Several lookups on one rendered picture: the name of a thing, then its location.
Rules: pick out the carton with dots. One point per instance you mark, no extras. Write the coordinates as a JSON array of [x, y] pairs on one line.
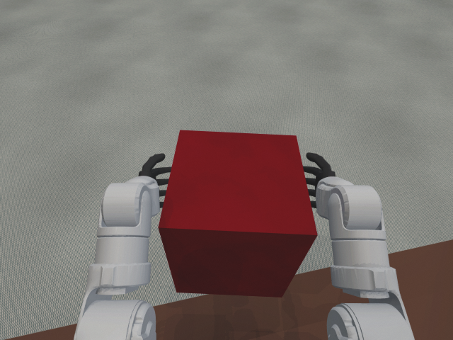
[[237, 217]]

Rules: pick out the robot right forearm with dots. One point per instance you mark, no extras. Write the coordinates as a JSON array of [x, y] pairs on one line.
[[356, 223]]

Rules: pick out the robot right upper arm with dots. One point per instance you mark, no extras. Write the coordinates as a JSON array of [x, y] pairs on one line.
[[366, 321]]

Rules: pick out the robot left hand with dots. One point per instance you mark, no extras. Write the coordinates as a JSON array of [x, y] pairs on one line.
[[147, 170]]

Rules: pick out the robot right hand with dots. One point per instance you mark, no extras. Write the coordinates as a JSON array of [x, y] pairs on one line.
[[323, 172]]

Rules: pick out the robot left upper arm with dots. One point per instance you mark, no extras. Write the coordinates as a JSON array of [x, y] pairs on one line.
[[118, 320]]

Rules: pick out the robot left forearm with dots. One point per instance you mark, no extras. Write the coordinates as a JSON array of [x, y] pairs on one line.
[[124, 227]]

